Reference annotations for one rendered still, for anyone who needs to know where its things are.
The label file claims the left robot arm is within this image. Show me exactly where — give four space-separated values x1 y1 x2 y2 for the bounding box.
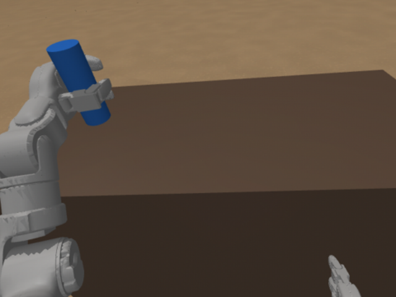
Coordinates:
0 97 84 297

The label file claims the right robot hand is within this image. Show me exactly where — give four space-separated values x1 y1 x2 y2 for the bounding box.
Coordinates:
329 255 361 297

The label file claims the can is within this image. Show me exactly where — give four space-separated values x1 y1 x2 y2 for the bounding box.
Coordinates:
46 40 111 126

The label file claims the left robot hand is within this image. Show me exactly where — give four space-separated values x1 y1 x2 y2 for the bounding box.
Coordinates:
29 54 114 121

